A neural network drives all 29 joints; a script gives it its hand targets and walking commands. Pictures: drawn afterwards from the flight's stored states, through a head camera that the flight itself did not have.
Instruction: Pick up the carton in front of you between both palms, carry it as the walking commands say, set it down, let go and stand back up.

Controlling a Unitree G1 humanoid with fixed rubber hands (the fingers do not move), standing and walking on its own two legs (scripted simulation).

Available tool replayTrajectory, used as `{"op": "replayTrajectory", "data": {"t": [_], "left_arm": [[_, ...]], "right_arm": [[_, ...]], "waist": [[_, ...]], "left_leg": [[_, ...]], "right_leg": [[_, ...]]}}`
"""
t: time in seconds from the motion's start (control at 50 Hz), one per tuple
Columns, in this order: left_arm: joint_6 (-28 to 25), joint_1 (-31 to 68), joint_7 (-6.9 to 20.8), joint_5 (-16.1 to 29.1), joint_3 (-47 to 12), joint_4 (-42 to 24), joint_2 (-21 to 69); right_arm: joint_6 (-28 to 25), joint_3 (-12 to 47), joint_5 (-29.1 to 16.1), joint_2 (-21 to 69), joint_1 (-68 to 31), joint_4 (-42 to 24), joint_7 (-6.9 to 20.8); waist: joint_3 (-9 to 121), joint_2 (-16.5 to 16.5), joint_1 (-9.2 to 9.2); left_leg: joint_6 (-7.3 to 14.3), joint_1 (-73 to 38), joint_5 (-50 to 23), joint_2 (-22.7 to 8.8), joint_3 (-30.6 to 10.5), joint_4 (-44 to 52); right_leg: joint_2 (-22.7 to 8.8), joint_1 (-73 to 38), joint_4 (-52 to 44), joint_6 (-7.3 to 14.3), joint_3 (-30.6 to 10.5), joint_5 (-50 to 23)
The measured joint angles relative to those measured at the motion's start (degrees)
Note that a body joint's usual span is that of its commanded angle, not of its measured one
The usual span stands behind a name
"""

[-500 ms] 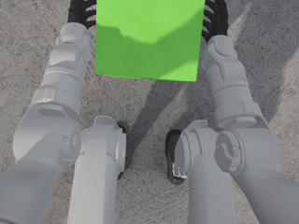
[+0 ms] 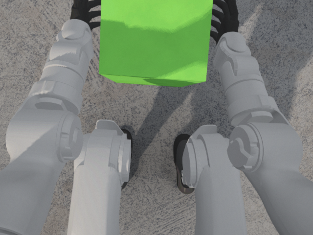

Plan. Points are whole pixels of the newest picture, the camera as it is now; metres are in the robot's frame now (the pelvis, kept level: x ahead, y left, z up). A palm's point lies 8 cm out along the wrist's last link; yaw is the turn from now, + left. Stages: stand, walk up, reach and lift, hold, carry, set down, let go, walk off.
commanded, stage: set down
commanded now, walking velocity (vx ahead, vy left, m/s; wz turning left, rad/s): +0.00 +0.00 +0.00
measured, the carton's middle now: (153, 42) +0.52 +0.03 -0.23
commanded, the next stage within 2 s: let go in 1.88 s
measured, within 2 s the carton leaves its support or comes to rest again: neither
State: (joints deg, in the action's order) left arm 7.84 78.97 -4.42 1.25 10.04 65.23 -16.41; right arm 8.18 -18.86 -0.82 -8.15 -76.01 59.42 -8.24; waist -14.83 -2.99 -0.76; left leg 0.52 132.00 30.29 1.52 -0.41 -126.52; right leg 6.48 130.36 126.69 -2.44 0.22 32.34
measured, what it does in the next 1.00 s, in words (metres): stands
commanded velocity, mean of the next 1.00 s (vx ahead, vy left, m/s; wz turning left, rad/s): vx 0.00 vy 0.00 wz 0.00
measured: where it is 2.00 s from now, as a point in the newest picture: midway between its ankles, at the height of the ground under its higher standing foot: (152, 171)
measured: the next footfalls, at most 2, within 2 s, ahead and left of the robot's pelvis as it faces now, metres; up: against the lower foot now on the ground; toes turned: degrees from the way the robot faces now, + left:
none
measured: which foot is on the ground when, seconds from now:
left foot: down 0.00-1.00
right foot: down 0.00-1.00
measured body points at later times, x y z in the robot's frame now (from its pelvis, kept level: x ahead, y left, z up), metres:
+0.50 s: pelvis +0.00 +0.00 +0.00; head +0.35 +0.03 +0.28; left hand +0.53 +0.19 -0.17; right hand +0.54 -0.12 -0.16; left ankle +0.12 +0.11 -0.33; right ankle +0.12 -0.11 -0.33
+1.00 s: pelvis +0.01 +0.00 +0.02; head +0.35 +0.03 +0.30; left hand +0.54 +0.23 -0.13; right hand +0.54 -0.15 -0.13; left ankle +0.12 +0.11 -0.33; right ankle +0.12 -0.11 -0.33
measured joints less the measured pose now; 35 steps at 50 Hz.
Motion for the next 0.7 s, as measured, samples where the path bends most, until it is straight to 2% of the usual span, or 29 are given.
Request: {"op": "replayTrajectory", "data": {"t": [0.3, 0.5, 0.54, 0.58, 0.64, 0.7], "left_arm": [[-0.27, 1.38, 4.6, -4.6, 4.95, 0.69, -0.47], [-1.89, 2.46, 6.65, -5.86, 6.53, 2.22, -1.08], [-3.06, 2.53, 6.3, -4.8, 5.61, 3.19, -1.53], [-4.3, 2.26, 4.74, -2.66, 3.6, 4.45, -2.52], [-6.06, 1.13, 2.72, 1.85, 0.54, 5.47, -4.69], [-7.45, -0.22, 2.03, 6.4, -2.67, 5.03, -6.95]], "right_arm": [[-0.11, -4.72, 5.03, -0.07, -1.44, 0.28, 4.81], [-2.25, -5.37, 6.71, -0.94, -2.44, 2.05, 6.66], [-3.14, -3.59, 5.58, -1.6, -2.81, 3.6, 6.35], [-4.16, -0.9, 3.2, -2.71, -3.01, 5.46, 4.91], [-5.66, 3.19, -1.66, -4.99, -2.43, 6.92, 3.03], [-6.89, 7.28, -6.49, -7.04, -0.87, 6.28, 2.17]], "waist": [[-1.46, 0.26, -0.04], [-3.25, 0.47, 0.02], [-4.26, 0.46, 0.13], [-5.61, 0.59, 0.27], [-7.48, 1.07, 0.38], [-8.4, 1.55, 0.38]], "left_leg": [[0.02, -0.56, -0.15, 0.1, -0.25, 0.33], [0.02, -1.31, -0.25, 0.19, -0.04, 0.27], [-0.04, -1.73, -0.16, 0.2, 0.02, 0.15], [-0.06, -2.25, 0.03, 0.26, 0.08, 0.01], [0.03, -2.87, 0.58, 0.38, 0.06, -0.42], [0.13, -3.09, 1.37, 0.45, -0.04, -1.21]], "right_leg": [[-0.05, -0.66, -0.45, 0.13, 0.21, -0.14], [-0.12, -1.48, -0.3, -0.18, -0.03, -0.08], [-0.13, -1.91, -0.15, -0.3, -0.09, 0.04], [-0.21, -2.49, 0.03, -0.41, -0.14, 0.31], [-0.38, -3.31, 0.4, -0.45, -0.07, 1.01], [-0.58, -3.7, 1.07, -0.35, 0.16, 1.88]]}}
